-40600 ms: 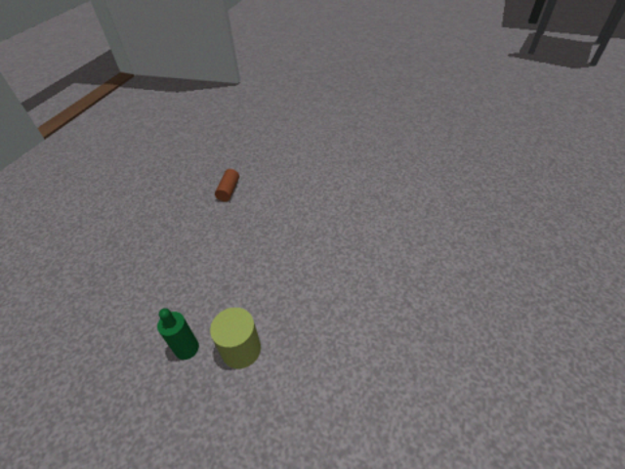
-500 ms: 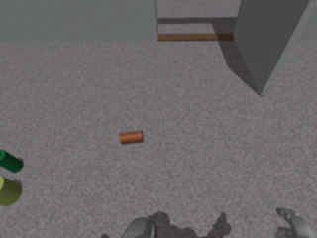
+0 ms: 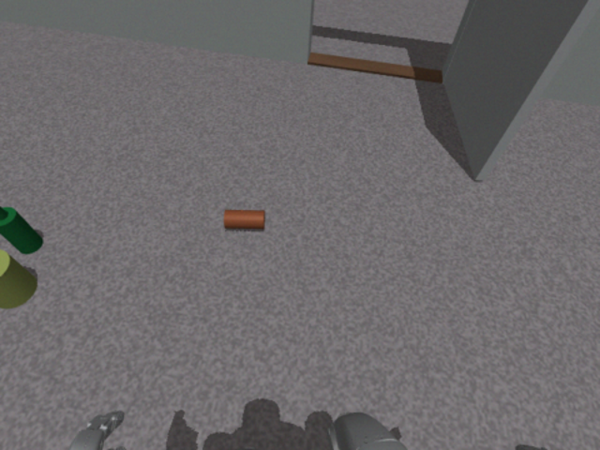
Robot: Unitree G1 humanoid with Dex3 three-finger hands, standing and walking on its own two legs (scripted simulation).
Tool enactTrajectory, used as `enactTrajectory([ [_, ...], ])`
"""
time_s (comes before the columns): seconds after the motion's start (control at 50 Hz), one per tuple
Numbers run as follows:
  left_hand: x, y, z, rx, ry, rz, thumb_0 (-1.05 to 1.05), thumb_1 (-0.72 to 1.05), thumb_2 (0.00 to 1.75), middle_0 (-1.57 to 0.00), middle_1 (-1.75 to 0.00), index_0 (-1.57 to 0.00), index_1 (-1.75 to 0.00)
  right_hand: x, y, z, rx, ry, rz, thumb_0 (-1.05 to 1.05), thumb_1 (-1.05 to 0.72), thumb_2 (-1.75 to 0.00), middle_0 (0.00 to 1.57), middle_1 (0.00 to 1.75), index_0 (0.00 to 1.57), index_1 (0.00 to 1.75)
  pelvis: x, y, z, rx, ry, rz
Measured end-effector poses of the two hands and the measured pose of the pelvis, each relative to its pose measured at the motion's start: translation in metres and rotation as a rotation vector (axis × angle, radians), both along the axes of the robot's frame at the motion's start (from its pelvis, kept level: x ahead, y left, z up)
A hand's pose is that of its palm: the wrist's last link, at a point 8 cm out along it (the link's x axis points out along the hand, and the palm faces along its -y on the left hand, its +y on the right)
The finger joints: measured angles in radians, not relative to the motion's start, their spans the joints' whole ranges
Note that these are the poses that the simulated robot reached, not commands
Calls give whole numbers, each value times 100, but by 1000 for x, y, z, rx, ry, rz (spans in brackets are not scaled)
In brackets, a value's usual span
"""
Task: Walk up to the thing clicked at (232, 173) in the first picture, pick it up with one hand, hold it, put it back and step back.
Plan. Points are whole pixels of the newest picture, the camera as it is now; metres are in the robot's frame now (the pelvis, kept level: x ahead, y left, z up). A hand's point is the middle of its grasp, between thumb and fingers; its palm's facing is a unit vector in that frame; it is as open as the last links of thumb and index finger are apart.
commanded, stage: step back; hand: left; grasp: from above
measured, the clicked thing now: (244, 219) +0.99 +0.18 -0.73
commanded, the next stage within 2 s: stand in 1.38 s
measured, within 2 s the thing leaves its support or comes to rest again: neither
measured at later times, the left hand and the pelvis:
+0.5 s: hand out of the picture -0.07 +0.25 -0.14, palm faces +0.01 -0.90 -0.43, open 7.4 cm; pelvis -0.13 -0.03 -0.01, yaw -1 degrees
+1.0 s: hand out of the picture -0.04 +0.21 -0.14, palm faces +0.03 -0.92 -0.38, open 7.4 cm; pelvis -0.11 -0.05 +0.00, yaw +1 degrees
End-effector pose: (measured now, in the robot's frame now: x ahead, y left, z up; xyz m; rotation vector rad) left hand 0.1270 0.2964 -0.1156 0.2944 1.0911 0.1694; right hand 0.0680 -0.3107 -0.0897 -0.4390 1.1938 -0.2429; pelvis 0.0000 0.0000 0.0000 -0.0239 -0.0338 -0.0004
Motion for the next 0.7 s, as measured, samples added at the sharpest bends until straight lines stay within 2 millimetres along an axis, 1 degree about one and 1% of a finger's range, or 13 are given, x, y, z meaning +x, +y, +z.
enactTrajectory([
  [0.1,-61,4,-6,34,72,8,1,90,90,-20,-30,-20,-30,0,-12,9,-15,-91,31,0,-90,-90,21,30,21,30,-38,-10,-1,2,17,-40],
  [0.18,-109,-1,-12,69,139,-17,1,90,90,-20,-30,-20,-30,-12,-28,1,2,-160,41,0,-90,-90,21,30,21,30,-70,-22,-11,19,11,-81],
  [0.22,-133,-8,-12,86,158,-17,1,90,90,-20,-30,-20,-30,-24,-38,-8,17,-177,31,0,-90,-90,21,30,21,30,-86,-28,-16,6,-4,-91],
  [0.26,-159,-17,-7,87,172,-10,1,90,90,-20,-30,-20,-30,-42,-45,-16,33,-170,2,0,-90,-90,21,30,21,30,-98,-33,-16,-19,-20,-76],
  [0.3,-180,-21,1,91,180,2,1,90,90,-20,-30,-20,-30,-63,-46,-20,54,-142,-24,0,-91,-90,20,30,21,30,-105,-36,-12,19,-16,-89],
  [0.34,-195,-22,9,101,186,19,1,90,90,-20,-30,-21,-30,-84,-46,-23,77,-110,-43,0,-91,-90,20,30,20,30,-110,-38,-7,48,-14,-92],
  [0.38,-203,-21,15,110,174,34,1,90,90,-20,-30,-21,-30,-104,-47,-27,87,-76,-51,0,-91,-90,20,30,20,30,-115,-38,-5,50,-9,-72],
  [0.44,-206,-16,19,121,131,38,1,90,90,-20,-30,-21,-30,-132,-43,-35,92,-11,-47,0,-91,-90,20,30,20,30,-124,-36,-6,39,-1,-46],
  [0.5,-206,-6,16,119,84,51,1,90,90,-20,-30,-21,-30,-152,-35,-40,94,51,-30,0,-91,-90,20,30,20,30,-131,-32,-9,25,1,-8],
  [0.56,-206,2,10,109,76,53,1,90,90,-20,-30,-21,-30,-163,-22,-36,103,60,-36,1,-91,-90,20,30,20,30,-137,-28,-9,72,-23,-16],
  [0.6,-206,1,8,93,87,52,1,90,90,-20,-30,-20,-30,-167,-16,-31,112,31,-42,1,-91,-90,20,30,20,30,-137,-26,-6,65,-21,-19],
  [0.64,-201,-2,9,77,92,42,1,90,90,-20,-30,-20,-30,-170,-16,-24,113,16,-49,0,-91,-90,21,30,21,30,-137,-26,-1,44,-19,-11],
  [0.7,-192,-7,12,62,74,20,1,90,90,-20,-30,-20,-30,-172,-22,-16,102,8,-56,0,-90,-89,21,30,21,30,-136,-30,3,34,-14,-18],
])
